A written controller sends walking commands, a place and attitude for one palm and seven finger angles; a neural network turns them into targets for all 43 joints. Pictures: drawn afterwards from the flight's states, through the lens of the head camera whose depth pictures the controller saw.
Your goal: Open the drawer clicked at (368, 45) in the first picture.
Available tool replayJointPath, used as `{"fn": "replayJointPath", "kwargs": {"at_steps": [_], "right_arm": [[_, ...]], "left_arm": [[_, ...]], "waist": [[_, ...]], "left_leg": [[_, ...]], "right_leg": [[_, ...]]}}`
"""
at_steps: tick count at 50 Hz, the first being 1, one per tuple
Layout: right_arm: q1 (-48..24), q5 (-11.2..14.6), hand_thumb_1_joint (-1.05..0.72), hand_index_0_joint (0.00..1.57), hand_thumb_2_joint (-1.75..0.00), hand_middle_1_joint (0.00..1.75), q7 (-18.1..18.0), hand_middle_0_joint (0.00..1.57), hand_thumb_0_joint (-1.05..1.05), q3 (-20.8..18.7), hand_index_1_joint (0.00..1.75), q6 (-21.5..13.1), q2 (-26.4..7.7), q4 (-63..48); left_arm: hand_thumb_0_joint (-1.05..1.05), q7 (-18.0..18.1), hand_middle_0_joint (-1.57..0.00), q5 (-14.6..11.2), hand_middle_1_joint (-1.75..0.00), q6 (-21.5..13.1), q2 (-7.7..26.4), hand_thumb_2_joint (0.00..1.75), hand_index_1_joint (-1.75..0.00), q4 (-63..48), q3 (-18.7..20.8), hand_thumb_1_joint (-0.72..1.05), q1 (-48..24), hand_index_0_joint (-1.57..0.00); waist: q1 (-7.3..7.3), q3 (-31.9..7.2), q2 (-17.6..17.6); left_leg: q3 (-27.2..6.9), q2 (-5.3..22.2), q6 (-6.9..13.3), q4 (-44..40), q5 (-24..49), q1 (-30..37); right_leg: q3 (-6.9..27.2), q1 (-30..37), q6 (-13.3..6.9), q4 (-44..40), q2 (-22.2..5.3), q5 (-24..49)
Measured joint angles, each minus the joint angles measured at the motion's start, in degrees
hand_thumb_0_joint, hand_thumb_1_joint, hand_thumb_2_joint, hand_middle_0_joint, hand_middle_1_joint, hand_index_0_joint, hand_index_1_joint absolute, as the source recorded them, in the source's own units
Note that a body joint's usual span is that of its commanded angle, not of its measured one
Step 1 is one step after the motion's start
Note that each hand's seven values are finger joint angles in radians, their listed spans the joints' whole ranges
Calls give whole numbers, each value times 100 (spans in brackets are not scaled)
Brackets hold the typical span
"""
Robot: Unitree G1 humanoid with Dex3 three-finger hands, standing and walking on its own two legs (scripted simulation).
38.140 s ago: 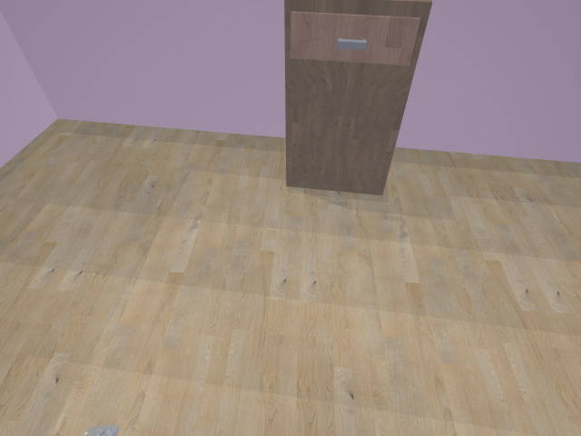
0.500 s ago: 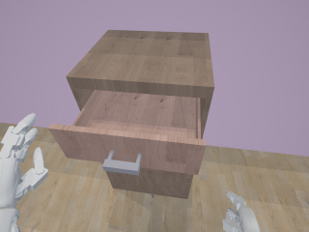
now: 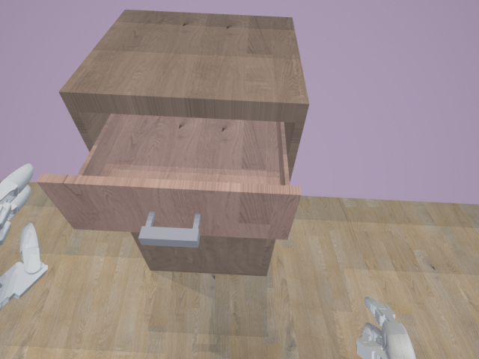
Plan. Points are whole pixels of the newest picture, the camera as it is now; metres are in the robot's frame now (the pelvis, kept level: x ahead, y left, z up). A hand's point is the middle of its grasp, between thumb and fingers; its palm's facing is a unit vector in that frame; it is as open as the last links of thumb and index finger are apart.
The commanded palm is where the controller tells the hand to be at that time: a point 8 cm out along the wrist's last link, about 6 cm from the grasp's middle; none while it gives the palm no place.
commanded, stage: step back with the hand held close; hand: left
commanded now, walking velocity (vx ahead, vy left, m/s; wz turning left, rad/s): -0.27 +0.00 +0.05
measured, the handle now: (172, 227) +0.35 +0.14 +0.00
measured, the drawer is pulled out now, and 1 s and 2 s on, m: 0.19 0.19 0.19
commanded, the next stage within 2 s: stop stepping back and stand still in 0.76 s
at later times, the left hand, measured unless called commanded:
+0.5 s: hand (7, 346) +0.12 +0.22 +0.17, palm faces +0.40 -0.83 -0.40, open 7.4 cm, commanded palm +0.04 +0.27 +0.19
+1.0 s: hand out of the picture +0.01 +0.21 +0.16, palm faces +0.36 -0.83 -0.42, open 7.4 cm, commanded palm -0.06 +0.25 +0.19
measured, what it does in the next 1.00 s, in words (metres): walks backwards: right foot, then left foot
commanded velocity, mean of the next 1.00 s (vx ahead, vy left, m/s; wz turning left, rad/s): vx -0.26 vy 0.00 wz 0.02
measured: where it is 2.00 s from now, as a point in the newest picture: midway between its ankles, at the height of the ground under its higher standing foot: outside the picture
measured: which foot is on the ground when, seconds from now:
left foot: down 0.00-0.72, up 0.74-0.96, down 0.98-1.00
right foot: down 0.00-0.50, up 0.52-0.64, down 0.66-0.98, up 1.00-1.00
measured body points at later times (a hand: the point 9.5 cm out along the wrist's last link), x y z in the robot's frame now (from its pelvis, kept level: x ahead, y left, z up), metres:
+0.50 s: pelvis -0.07 -0.01 -0.01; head -0.07 +0.00 +0.44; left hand +0.09 +0.27 +0.19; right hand +0.08 -0.26 -0.09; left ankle -0.04 +0.11 -0.74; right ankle +0.02 -0.09 -0.73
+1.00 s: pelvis -0.18 -0.03 +0.00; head -0.17 -0.01 +0.45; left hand -0.02 +0.25 +0.19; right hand -0.02 -0.27 -0.08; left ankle -0.19 +0.09 -0.74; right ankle -0.09 -0.11 -0.73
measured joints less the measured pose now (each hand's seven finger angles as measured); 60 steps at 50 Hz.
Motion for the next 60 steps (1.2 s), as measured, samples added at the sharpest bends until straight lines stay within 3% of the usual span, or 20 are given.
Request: {"fn": "replayJointPath", "kwargs": {"at_steps": [10,14,17,19,21,24,26,29,32,34,36,39,42,45,49,51,54,57,58,60], "right_arm": [[59,-320,-91,20,-90,30,-87,20,1,180,30,-339,225,-13],[132,-358,-91,20,-90,30,-81,20,1,276,30,-415,295,66],[248,-276,-90,20,-90,30,-25,20,1,267,30,-378,277,219],[300,-237,-90,20,-90,30,39,20,1,245,30,-329,260,353],[339,-212,-91,20,-90,30,65,20,1,248,30,-281,235,418],[377,-199,-91,20,-90,30,67,20,1,209,30,-288,106,329],[295,-197,-91,20,-90,30,69,20,1,129,30,-337,46,295],[233,-194,-91,20,-90,30,89,20,1,29,30,-455,74,234],[153,-214,-91,20,-90,30,117,20,1,19,30,-610,168,260],[-10,-225,-91,20,-90,30,152,20,1,49,30,-657,202,345],[-122,-183,-91,20,-90,30,192,20,1,77,30,-648,223,378],[-160,-136,-91,20,-90,30,242,20,1,47,30,-489,292,420],[-135,-173,-91,20,-90,30,170,20,1,73,30,-223,353,435],[-36,-206,-91,20,-90,30,63,20,1,147,30,-62,349,371],[159,-210,-91,20,-90,30,22,20,1,175,30,-88,104,150],[198,-195,-91,20,-90,30,20,20,1,144,30,-154,104,163],[405,-192,-91,20,-90,30,56,20,1,137,30,-338,225,204],[582,-167,-91,20,-90,30,73,20,1,210,30,-515,303,292],[603,-163,-91,20,-90,30,81,20,1,251,30,-550,321,323],[492,-179,-91,20,-90,30,94,20,1,287,30,-553,298,492]], "left_arm": [[2,308,-22,116,-30,45,-356,90,-31,-57,-19,89,-150,-21],[2,353,-21,113,-30,99,-446,90,-31,-116,-76,89,-205,-21],[2,318,-21,116,-30,34,-490,90,-31,-38,-192,89,-386,-21],[2,278,-22,103,-30,-31,-475,90,-31,28,-232,89,-496,-21],[2,247,-22,105,-30,-97,-423,90,-31,62,-198,89,-514,-21],[1,231,-22,99,-30,-179,-307,90,-31,-18,-117,89,-454,-21],[1,233,-22,113,-30,-242,-193,90,-31,-63,-25,89,-441,-21],[1,228,-22,91,-30,-254,-83,90,-31,-67,171,89,-264,-21],[2,202,-21,28,-30,-242,-79,90,-31,-125,269,89,-197,-21],[2,147,-21,28,-30,-270,-203,90,-31,-101,202,89,-330,-20],[2,92,-21,16,-30,-265,-301,90,-31,-110,43,89,-471,-20],[2,51,-21,32,-30,-255,-328,90,-31,-148,-194,89,-477,-21],[1,87,-22,94,-30,-206,-271,90,-31,-87,-205,89,-263,-21],[1,157,-22,127,-30,-148,-184,90,-31,17,-146,89,-170,-21],[1,231,-22,134,-30,-87,-176,90,-31,-44,-170,89,-220,-21],[1,248,-22,129,-30,-63,-132,90,-31,-72,-148,89,-283,-21],[2,291,-22,129,-30,60,-150,90,-31,-110,-31,89,-115,-21],[2,348,-21,127,-30,95,-191,90,-31,-145,18,89,-36,-21],[2,350,-21,134,-30,71,-182,90,-31,-147,44,89,-43,-21],[2,306,-21,158,-30,4,-304,90,-31,12,-32,89,-252,-20]], "waist": [[130,-4,65],[149,13,129],[124,-73,98],[91,-86,-47],[46,-101,-221],[-61,-99,-272],[-63,25,-273],[-20,6,-214],[81,-29,-197],[162,83,-76],[152,197,45],[111,141,-86],[88,-12,-289],[99,-143,-435],[14,-184,-265],[25,-39,-331],[1,-129,-362],[28,-209,-330],[56,-221,-370],[109,-120,-218]], "left_leg": [[44,-30,23,450,40,-434],[9,54,-57,765,-34,-603],[-64,55,-172,1239,-880,-803],[-66,20,-228,1641,-1080,-792],[-30,58,-241,1487,-1150,-540],[-46,248,-176,311,-549,-54],[-9,299,-245,317,135,-179],[55,404,-332,464,84,-370],[125,507,-387,541,100,-549],[114,669,-446,587,165,-643],[17,761,-477,552,297,-714],[-206,423,-455,1598,-691,-1092],[-169,156,-495,2461,-1054,-1098],[-39,99,-421,1835,-1242,-560],[-26,235,-160,-132,-590,338],[-27,219,-173,-104,5,301],[-24,237,-251,-116,-43,327],[-46,282,-311,-77,-46,298],[-14,264,-330,13,-73,238],[-44,393,-355,188,-124,135]], "right_leg": [[-54,-549,117,760,-72,-502],[-205,-608,-25,758,-57,42],[-302,-631,-143,734,-79,31],[-317,-563,-153,621,-168,91],[-296,-493,-137,462,-245,215],[-368,-541,-90,317,-251,377],[-325,-666,65,477,-210,142],[-179,-764,211,1123,-105,-568],[-170,-382,290,955,-158,-530],[-231,-279,88,680,-39,-324],[-328,-294,-73,555,64,-151],[-343,-409,-184,436,-67,32],[-227,-405,-182,118,-211,314],[-150,-385,-156,-251,-272,629],[-336,-563,-41,-304,-181,756],[-228,-691,146,244,-140,28],[-116,-743,299,1395,-32,-659],[-255,-118,345,810,-101,-562],[-242,167,337,343,-163,-391],[-290,275,-41,40,-26,-144]]}}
